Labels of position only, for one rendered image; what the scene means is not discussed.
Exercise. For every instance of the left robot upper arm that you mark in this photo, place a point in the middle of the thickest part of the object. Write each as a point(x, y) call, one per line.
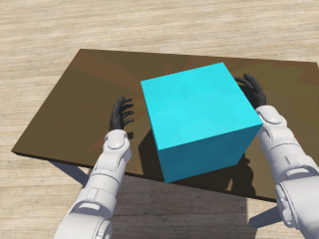
point(85, 226)

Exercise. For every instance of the robot left forearm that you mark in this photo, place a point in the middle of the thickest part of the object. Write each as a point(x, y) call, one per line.
point(98, 198)

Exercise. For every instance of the table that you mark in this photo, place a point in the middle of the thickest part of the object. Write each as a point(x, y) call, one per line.
point(70, 127)

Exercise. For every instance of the robot right hand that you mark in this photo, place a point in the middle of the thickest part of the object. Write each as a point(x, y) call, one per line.
point(252, 90)

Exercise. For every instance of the robot left hand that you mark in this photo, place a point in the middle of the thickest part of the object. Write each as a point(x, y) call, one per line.
point(117, 117)

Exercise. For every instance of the carton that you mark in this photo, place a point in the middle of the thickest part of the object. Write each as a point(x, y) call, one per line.
point(200, 119)

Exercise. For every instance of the robot right forearm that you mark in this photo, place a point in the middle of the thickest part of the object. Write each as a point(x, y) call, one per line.
point(286, 157)

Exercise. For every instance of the right robot upper arm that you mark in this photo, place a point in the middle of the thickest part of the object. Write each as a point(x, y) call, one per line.
point(298, 204)

